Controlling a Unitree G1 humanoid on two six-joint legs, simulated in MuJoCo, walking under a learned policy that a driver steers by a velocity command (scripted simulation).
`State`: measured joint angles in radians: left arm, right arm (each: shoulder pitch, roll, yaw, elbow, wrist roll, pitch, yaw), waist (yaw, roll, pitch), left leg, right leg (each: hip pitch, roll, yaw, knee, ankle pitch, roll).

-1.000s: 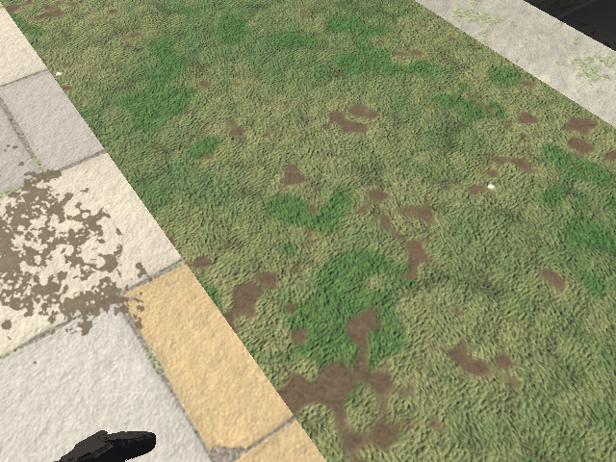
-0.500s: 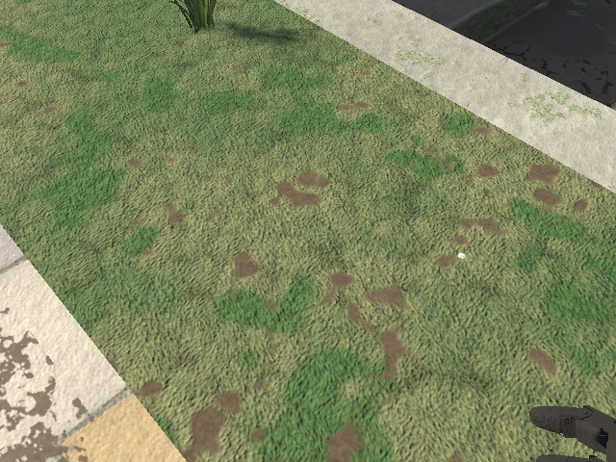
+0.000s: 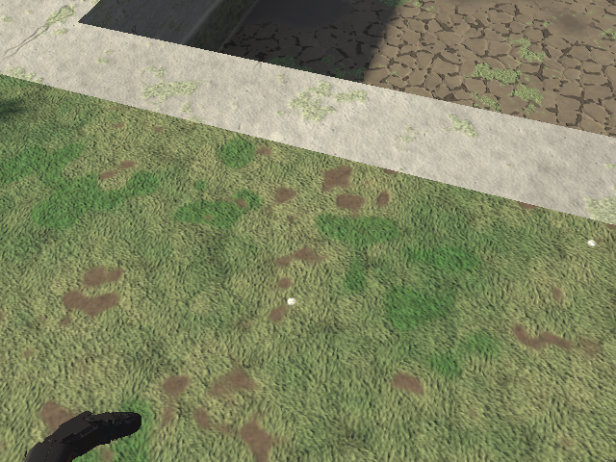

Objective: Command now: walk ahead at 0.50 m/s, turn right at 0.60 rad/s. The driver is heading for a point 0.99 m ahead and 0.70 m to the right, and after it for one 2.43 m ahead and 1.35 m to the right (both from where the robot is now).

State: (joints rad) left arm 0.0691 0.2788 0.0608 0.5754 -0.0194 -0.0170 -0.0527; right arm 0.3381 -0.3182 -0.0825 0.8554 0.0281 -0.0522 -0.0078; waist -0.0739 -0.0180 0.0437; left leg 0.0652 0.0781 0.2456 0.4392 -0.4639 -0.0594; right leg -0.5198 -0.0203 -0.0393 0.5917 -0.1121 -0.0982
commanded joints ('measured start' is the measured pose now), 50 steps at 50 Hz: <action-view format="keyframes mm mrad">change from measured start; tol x32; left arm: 1 360 334 118 28 -14 3 34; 50 222 255 86 -74 31 32 51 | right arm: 1 21 -32 14 -133 -54 -22 -1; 18 -402 -56 24 -243 -24 -60 32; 26 -24 -211 -43 -191 -55 -61 24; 50 -233 -119 -11 -163 -42 32 11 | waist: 1 143 -238 -265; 23 61 -110 -63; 26 47 365 -407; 50 144 -127 -301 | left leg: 1 -685 -23 -49 781 69 37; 21 -517 -75 -336 65 437 31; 24 -169 14 -373 15 483 123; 26 278 390 -983 -33 605 356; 32 -264 180 -388 -135 783 262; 47 -211 153 -98 172 655 129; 49 -697 -80 -160 720 -244 -10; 50 -721 -51 -287 805 -208 -10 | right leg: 1 870 -211 507 -90 -90 -237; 2 958 -325 899 -268 -266 -343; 10 320 -138 377 -364 200 -209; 21 356 -114 455 -224 -18 -101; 24 303 -6 400 93 87 -15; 27 -210 67 255 748 -504 130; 46 186 8 -18 -96 -39 55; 50 606 -346 533 -200 572 -292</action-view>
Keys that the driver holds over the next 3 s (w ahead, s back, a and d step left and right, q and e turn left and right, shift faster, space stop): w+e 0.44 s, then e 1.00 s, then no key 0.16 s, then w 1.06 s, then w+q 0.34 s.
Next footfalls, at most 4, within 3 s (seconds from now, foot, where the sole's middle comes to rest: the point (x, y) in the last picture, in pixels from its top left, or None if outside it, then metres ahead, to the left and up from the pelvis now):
0.48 left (278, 457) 0.46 0.07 -0.75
0.94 right None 0.42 -0.20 -0.75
1.36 left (317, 405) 0.56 -0.02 -0.75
1.76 right None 0.34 -0.15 -0.75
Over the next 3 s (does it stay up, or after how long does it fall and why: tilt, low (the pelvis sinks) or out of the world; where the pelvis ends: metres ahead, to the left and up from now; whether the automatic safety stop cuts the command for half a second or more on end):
stays up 0.75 -0.58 0.03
